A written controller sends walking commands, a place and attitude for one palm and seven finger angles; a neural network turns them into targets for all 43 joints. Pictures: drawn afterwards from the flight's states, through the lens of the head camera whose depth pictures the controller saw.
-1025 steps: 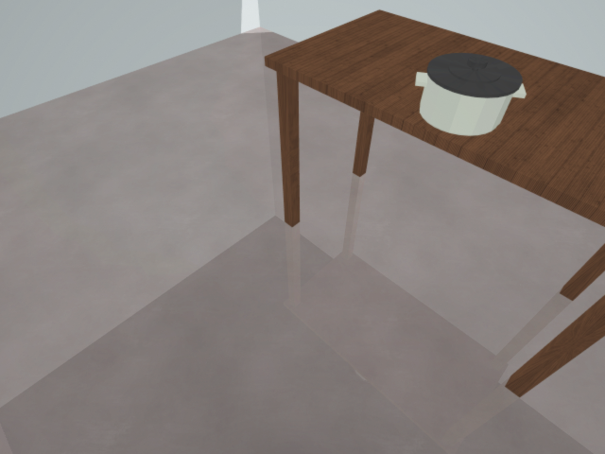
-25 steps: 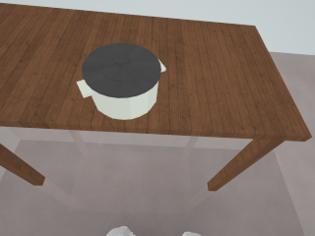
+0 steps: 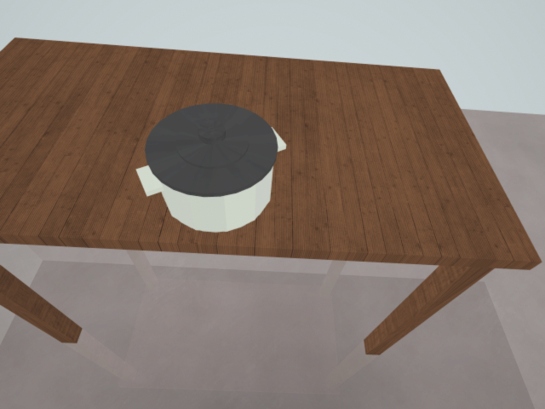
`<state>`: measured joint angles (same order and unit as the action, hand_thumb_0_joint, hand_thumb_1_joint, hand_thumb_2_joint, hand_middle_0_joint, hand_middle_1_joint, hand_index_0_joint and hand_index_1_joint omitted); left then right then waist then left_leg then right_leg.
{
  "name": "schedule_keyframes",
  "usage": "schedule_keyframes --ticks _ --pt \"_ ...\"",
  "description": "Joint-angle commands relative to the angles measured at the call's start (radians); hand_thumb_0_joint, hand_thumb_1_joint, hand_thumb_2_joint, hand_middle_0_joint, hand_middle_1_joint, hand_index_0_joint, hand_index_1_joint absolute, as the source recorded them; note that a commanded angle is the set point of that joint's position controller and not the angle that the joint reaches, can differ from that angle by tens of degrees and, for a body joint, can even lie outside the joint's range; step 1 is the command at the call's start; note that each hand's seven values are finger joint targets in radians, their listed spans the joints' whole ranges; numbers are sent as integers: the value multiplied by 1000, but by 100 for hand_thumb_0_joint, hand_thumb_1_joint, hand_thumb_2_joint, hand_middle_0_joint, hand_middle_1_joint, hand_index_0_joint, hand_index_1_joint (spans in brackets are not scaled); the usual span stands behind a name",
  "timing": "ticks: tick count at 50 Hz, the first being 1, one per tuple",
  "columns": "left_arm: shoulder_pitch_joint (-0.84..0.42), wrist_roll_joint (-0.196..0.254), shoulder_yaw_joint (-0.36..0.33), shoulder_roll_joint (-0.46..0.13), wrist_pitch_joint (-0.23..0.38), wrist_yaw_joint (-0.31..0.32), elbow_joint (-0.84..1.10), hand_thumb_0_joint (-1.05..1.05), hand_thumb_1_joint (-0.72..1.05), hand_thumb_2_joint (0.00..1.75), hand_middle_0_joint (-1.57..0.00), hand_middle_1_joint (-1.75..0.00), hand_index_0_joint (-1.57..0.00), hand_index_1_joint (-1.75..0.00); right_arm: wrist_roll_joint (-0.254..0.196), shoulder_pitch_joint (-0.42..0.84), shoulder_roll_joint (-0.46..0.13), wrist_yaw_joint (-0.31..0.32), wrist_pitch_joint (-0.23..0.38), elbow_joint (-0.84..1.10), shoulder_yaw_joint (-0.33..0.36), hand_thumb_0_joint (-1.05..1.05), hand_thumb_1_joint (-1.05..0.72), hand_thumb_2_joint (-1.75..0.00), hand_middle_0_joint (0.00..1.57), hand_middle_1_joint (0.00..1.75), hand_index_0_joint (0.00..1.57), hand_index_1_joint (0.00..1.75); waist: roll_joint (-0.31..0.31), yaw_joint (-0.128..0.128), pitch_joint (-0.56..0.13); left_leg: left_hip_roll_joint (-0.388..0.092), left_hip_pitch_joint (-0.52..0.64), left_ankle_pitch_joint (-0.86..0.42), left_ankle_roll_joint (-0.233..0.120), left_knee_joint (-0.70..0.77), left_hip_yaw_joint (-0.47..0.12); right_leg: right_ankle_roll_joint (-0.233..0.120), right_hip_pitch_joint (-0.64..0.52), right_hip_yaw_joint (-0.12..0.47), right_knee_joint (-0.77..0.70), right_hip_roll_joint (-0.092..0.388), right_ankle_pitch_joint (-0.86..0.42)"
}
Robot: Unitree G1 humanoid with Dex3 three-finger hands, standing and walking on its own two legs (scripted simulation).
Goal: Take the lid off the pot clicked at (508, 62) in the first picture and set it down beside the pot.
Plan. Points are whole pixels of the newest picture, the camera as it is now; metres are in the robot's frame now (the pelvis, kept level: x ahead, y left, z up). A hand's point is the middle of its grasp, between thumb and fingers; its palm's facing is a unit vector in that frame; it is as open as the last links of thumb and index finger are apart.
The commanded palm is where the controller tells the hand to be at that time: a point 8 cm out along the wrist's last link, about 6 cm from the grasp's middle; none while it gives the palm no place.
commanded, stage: look again from close up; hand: left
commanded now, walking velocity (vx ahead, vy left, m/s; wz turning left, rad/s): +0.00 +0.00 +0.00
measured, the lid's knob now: (211, 132) +0.47 +0.14 +0.13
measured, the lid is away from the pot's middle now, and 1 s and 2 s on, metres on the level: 0.00 0.00 0.00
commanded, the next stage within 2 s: lift the closed hand beside the body in 0.74 s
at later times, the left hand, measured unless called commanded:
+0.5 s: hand out of the picture +0.03 +0.17 -0.18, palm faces +0.00 -0.98 -0.18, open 7.4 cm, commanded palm none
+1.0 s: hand (134, 404) +0.13 +0.20 -0.08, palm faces +0.20 -0.93 -0.31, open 6.9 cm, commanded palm +0.09 +0.23 -0.03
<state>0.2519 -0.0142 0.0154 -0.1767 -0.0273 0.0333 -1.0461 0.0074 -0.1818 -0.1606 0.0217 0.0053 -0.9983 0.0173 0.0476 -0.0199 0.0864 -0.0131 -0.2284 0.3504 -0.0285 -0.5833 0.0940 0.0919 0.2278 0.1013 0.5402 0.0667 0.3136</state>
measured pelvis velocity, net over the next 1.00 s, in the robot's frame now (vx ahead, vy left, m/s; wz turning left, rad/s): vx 0.00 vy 0.00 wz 0.06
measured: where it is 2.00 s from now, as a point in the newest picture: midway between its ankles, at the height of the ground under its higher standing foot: outside the picture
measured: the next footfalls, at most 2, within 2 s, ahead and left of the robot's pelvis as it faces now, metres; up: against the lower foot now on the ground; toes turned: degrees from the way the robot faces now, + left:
none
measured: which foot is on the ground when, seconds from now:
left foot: down 0.00-1.00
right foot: down 0.00-1.00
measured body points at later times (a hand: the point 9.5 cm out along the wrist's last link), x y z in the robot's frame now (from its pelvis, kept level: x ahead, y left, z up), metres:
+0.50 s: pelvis +0.01 -0.01 +0.00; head +0.05 +0.02 +0.45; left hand +0.03 +0.22 -0.16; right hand +0.05 -0.24 -0.14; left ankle -0.02 +0.10 -0.73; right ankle -0.01 -0.19 -0.73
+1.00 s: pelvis +0.00 +0.00 +0.01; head +0.00 +0.00 +0.46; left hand +0.12 +0.25 -0.05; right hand +0.10 -0.23 -0.12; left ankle -0.02 +0.10 -0.73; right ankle -0.01 -0.18 -0.73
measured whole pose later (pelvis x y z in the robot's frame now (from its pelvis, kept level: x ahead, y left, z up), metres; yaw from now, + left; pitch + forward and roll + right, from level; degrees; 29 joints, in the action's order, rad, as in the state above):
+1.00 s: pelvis +0.00 +0.00 +0.01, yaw +3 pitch -1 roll +0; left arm 0.41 0.00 0.02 -0.20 -0.10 0.15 -0.30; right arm -0.05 -0.30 -0.19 0.02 0.24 -0.92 0.01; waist -0.02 -0.02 -0.02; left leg 0.01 -0.19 0.30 -0.03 -0.50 0.04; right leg 0.02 0.16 -0.01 0.47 0.10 0.28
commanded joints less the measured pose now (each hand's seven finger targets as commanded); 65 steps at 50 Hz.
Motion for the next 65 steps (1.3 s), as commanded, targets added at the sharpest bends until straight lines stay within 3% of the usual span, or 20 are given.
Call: schedule_keyframes --ticks 1,10,34,41,42,43,44,45,46,47,49,50,51,53,55,57,59,61,63,65 --pt "74 -2 -30 -108 19 9 33 0 90 90 -20 -30 -20 -30 0 -57 -109 7 15 33 23 0 -90 -90 20 30 20 30 -68 10 -46 -91 52 -293 -8 102 -81 -101 18 5 -61 27 -262" --pt "78 1 -31 -111 24 9 34 0 90 90 -20 -30 -20 -30 -1 -52 -103 8 16 22 27 0 -90 -90 20 30 20 30 -13 7 -90 -100 90 -344 -4 98 -80 -102 -12 2 -69 29 -320" --pt "71 3 -29 -103 23 14 20 0 90 90 -20 -30 -20 -30 -3 -95 -87 13 19 -28 17 0 -90 -90 20 30 20 30 -50 10 -74 -105 94 -384 -2 131 -82 -98 -36 -10 -98 36 -320" --pt "83 1 -29 -97 20 13 14 0 90 90 -20 -30 -20 -30 -4 -98 -83 13 18 -31 17 0 -90 -90 20 30 20 30 -54 9 -45 -104 71 -324 -4 147 -82 -94 -28 -15 -115 31 -263" --pt "95 -16 -38 -137 43 46 -16 0 90 90 -20 -30 -20 -30 -13 -70 -175 3 26 20 27 0 -90 -90 20 30 20 30 -199 27 -138 -120 97 -616 33 15 -76 -91 -43 -26 -44 47 -450" --pt "-523 87 -107 -353 177 74 1331 0 90 90 -24 -35 -24 -35 -70 -60 -224 -1 218 331 9 0 -90 -90 20 30 20 30 -343 -32 -599 -22 332 -757 75 161 -157 -119 -147 -125 6 -19 -463" --pt "-53 24 -66 -243 60 109 1129 0 90 90 -29 -40 -29 -40 -74 8 -151 45 303 284 3 0 -90 -90 20 30 20 30 -506 -38 -569 -89 369 -895 96 153 -137 -137 -61 -149 27 -25 -242" --pt "2 45 -52 -188 -24 142 1035 0 90 90 -33 -44 -33 -44 -84 44 -154 37 324 216 11 0 -90 -90 20 30 20 30 -368 -32 -456 -74 247 -820 96 122 -126 -122 -58 -156 -1 -32 -218" --pt "186 43 29 -20 -94 139 947 0 90 90 -38 -49 -38 -49 -90 29 -145 19 331 220 13 0 -90 -90 20 30 20 30 -285 -16 -345 -50 213 -710 81 158 -124 -114 -75 -173 -65 -34 -253" --pt "182 25 72 26 -88 132 937 0 90 90 -42 -54 -42 -54 -65 42 -149 2 344 243 4 0 -90 -90 20 30 20 30 -162 -1 -214 -42 146 -602 63 172 -121 -110 -76 -192 -97 -35 -277" --pt "346 -14 64 68 -78 110 712 0 90 90 -51 -64 -51 -64 -39 46 -155 -25 309 271 41 0 -90 -90 20 30 20 30 80 9 0 -42 -21 -431 36 177 -131 -102 22 -223 -108 -43 -213" --pt "472 -15 17 60 -65 96 669 0 90 90 -55 -68 -55 -68 -42 73 -158 -37 284 301 62 0 -90 -90 20 30 20 30 127 -16 28 -48 -55 -408 32 181 -123 -108 8 -226 -113 -40 -213" --pt "498 -23 -5 23 -48 78 713 0 90 90 -60 -73 -60 -73 -40 91 -155 -48 261 343 66 0 -90 -90 20 30 20 30 151 -26 52 -35 -85 -358 37 180 -108 -109 21 -222 -105 -44 -196" --pt "504 -11 -105 -71 0 55 871 0 90 90 -68 -83 -68 -83 -42 123 -154 -43 239 434 64 0 -90 -90 20 30 20 30 111 -53 -9 -13 -88 -276 42 188 -83 -108 -9 -216 -95 -50 -147" --pt "373 8 -242 -228 59 66 1101 0 90 90 -77 -92 -77 -92 -45 135 -153 -21 230 511 54 0 -90 -90 20 30 20 30 27 -52 -90 -9 -44 -182 42 189 -64 -102 -39 -199 -111 -45 -105" --pt "247 15 -227 -218 92 73 1250 0 90 90 -86 -102 -86 -102 -38 125 -131 5 235 557 29 0 -90 -90 20 30 20 30 -93 -35 -107 5 -25 -101 34 195 -54 -100 -22 -178 -118 -47 -57" --pt "192 22 -171 -153 96 74 1254 0 90 90 -95 -112 -95 -112 -32 97 -126 22 229 562 19 0 -90 -90 20 30 20 30 -118 -2 -76 11 -1 -55 27 182 -50 -94 27 -172 -142 -55 -24" --pt "170 20 -132 -121 104 67 1256 0 90 90 -104 -121 -104 -121 -24 82 -132 32 228 572 17 0 -90 -90 20 30 20 30 -126 22 -50 18 5 -16 23 156 -44 -89 73 -171 -172 -56 11" --pt "213 24 -121 -109 112 61 1277 0 90 90 -112 -131 -112 -131 -20 70 -137 40 234 580 16 0 -90 -90 20 30 20 30 -102 16 -66 23 29 -19 16 149 -45 -89 69 -172 -176 -58 24" --pt "251 25 -166 -152 120 64 1309 0 90 90 -121 -140 -121 -140 -17 73 -139 47 238 585 20 0 -90 -90 20 30 20 30 -82 8 -105 25 47 -34 13 133 -38 -87 60 -173 -185 -57 26"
